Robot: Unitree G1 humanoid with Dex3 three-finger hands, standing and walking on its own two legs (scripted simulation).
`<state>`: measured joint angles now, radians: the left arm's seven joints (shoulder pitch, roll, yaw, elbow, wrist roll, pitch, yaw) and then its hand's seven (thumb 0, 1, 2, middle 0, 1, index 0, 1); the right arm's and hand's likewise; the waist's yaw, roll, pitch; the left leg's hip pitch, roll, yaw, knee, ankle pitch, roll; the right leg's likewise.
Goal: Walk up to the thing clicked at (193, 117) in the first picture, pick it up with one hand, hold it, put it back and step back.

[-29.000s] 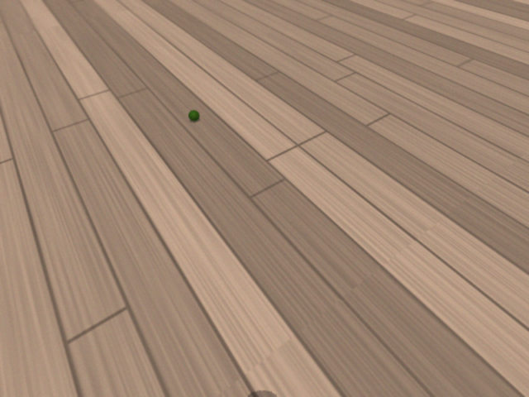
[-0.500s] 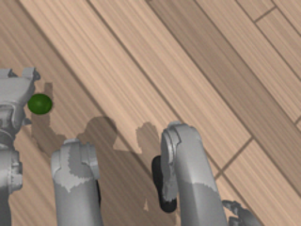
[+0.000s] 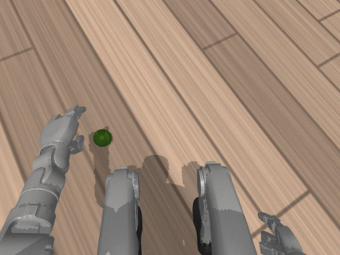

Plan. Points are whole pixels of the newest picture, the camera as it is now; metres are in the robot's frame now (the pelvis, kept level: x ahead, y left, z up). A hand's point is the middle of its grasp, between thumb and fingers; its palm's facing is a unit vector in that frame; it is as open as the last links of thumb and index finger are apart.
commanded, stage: home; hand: left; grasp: from above
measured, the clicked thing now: (102, 137) +0.47 +0.26 -0.41
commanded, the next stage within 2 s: none
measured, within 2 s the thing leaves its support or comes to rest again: neither
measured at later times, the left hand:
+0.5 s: hand (44, 189) +0.25 +0.20 +0.09, palm faces -0.01 -0.93 -0.37, open 7.4 cm
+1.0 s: hand out of the picture +0.22 +0.19 +0.23, palm faces +0.16 -0.97 -0.19, open 7.4 cm
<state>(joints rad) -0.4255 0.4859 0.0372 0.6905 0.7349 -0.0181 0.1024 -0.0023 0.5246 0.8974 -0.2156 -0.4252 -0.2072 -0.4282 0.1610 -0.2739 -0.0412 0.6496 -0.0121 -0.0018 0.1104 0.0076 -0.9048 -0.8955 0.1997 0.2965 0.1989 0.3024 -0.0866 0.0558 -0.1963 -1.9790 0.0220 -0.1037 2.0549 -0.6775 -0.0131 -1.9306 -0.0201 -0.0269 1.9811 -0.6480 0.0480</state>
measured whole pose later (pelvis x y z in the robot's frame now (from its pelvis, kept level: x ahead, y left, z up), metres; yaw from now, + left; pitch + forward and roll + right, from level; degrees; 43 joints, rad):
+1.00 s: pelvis +0.08 +0.00 +0.27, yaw +5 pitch +10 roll -3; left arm 0.52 0.21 0.04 -0.15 -0.07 0.47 0.03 0.01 0.90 0.90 -0.20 -0.29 -0.20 -0.29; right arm 0.30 -0.22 0.02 0.51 0.01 -0.23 -0.19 0.01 -0.90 -0.90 0.20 0.30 0.20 0.30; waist -0.05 0.05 -0.18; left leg -0.71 0.04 -0.07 1.02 -0.49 -0.02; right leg -0.66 -0.02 -0.06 0.94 -0.46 0.03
